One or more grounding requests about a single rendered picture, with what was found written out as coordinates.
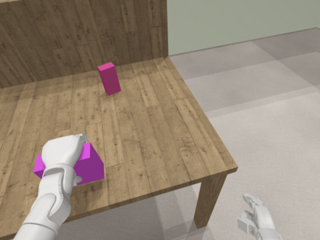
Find table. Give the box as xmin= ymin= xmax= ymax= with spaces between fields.
xmin=0 ymin=0 xmax=238 ymax=240

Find robot left hand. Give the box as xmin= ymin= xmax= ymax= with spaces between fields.
xmin=41 ymin=133 xmax=88 ymax=187

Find sponge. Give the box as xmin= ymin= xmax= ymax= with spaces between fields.
xmin=33 ymin=142 xmax=105 ymax=186

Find robot right hand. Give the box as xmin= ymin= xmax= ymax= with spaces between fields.
xmin=237 ymin=193 xmax=276 ymax=238

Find right robot forearm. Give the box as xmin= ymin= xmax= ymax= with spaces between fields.
xmin=256 ymin=227 xmax=282 ymax=240

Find left robot forearm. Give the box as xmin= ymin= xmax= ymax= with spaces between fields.
xmin=13 ymin=164 xmax=75 ymax=240

